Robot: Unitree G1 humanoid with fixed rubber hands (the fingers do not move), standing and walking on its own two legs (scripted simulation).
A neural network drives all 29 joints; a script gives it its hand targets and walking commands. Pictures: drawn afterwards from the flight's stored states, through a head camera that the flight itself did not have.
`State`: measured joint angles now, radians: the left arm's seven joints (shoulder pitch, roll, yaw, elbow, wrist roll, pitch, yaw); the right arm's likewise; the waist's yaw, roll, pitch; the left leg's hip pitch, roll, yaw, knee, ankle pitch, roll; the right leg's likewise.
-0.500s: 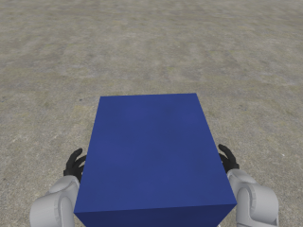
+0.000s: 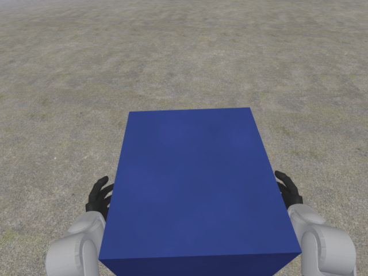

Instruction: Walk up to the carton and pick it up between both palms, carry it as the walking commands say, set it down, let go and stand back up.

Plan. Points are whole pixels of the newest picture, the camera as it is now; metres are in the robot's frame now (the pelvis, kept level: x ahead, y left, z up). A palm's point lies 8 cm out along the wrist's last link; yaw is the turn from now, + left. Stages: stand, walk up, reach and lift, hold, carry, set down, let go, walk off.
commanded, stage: carry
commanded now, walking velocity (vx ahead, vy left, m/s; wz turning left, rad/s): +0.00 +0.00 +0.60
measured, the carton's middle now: (192, 199) +0.29 -0.03 +0.04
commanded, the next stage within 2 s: none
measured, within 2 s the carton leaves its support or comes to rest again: neither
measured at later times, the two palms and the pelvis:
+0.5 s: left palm out of the picture +0.15 +0.30 +0.07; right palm (204, 209) +0.25 -0.05 +0.06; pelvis -0.03 +0.05 +0.00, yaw +17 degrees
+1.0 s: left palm out of the picture +0.01 +0.38 +0.05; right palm (140, 230) +0.22 +0.08 +0.06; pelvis -0.07 +0.09 -0.02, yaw +35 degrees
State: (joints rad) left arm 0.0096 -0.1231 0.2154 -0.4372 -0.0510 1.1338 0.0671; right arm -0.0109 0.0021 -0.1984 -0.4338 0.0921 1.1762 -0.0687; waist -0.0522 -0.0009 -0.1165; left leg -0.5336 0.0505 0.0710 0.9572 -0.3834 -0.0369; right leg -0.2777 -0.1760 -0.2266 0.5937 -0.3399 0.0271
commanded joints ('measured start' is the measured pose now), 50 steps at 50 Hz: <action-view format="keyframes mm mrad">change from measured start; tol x32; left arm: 1 -367 -621 -701 -143 -125 2 -86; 50 -522 -787 -870 -213 -253 -19 -124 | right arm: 1 -515 793 827 -214 184 -15 94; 50 -425 868 776 -204 145 -62 118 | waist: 1 58 -254 -147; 7 24 319 -193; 25 70 123 -316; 28 43 -311 -193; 50 26 209 -263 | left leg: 1 64 -34 87 -164 16 -20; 4 170 -35 88 -430 184 -9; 8 592 281 -422 -403 1379 250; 24 293 111 -372 -531 468 152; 29 -216 -12 -64 108 -157 14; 42 107 -35 93 -242 16 -20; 44 244 -27 52 -472 230 3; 47 593 285 -423 -401 1370 228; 50 559 226 -347 -394 1159 230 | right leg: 1 136 -193 51 -96 475 -78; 4 141 -179 -19 84 491 -22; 7 -404 46 45 573 -441 106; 23 -75 162 136 97 -92 19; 27 317 -260 544 -294 167 -99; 42 188 -196 36 -24 599 -87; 44 114 -151 -32 137 479 -17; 46 -362 46 -28 480 -369 97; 50 -414 72 154 557 -329 64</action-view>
